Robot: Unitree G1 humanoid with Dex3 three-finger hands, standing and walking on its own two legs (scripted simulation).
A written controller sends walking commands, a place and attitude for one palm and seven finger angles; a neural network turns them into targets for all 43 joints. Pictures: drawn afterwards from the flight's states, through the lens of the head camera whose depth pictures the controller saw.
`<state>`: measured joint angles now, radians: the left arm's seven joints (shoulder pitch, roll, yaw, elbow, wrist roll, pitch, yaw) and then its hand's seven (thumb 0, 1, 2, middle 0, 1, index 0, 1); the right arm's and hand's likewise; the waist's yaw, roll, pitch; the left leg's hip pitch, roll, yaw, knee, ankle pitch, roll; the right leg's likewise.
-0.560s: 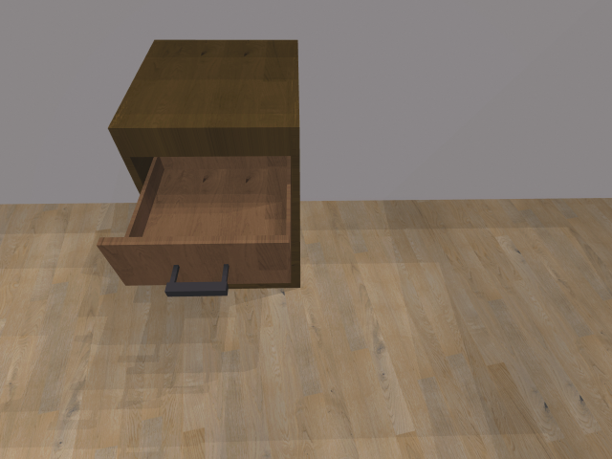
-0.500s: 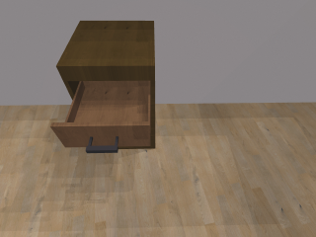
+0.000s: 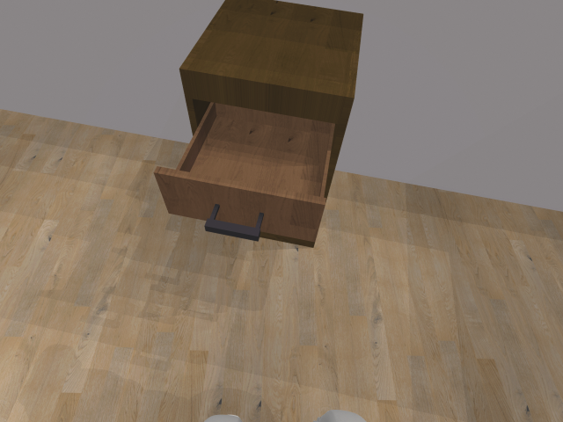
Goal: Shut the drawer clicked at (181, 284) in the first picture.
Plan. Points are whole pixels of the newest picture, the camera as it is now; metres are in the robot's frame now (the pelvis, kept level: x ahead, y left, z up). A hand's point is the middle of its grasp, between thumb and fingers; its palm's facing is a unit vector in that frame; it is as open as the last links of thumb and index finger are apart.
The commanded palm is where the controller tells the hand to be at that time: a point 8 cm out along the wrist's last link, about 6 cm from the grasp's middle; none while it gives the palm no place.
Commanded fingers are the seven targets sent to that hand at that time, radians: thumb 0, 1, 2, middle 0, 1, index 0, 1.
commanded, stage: turn or walk to find it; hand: left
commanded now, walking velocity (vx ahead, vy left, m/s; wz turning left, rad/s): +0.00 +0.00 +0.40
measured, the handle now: (235, 221) +0.54 +0.12 -0.20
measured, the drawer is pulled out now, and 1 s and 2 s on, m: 0.27 0.27 0.27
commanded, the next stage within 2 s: stand and wait in 0.02 s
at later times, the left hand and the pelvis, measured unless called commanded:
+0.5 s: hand out of the picture +0.02 +0.13 -0.17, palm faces +0.16 -0.96 -0.22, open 7.4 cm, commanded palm none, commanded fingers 0.00 0.90 0.90 -0.20 -0.30 -0.20 -0.30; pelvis +0.02 -0.05 +0.00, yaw +7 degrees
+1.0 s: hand out of the picture +0.02 +0.14 -0.17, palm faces +0.22 -0.95 -0.23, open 7.4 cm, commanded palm none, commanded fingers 0.00 0.90 0.90 -0.20 -0.30 -0.20 -0.30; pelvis +0.02 -0.05 +0.00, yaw +9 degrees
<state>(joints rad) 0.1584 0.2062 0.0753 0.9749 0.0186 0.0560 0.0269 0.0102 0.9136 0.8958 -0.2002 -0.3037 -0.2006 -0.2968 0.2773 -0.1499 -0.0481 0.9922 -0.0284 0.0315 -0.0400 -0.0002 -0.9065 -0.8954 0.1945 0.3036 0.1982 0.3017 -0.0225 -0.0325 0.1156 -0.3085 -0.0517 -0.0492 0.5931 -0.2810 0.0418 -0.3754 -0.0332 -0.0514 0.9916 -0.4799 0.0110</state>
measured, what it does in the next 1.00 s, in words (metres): steps on the spot: right foot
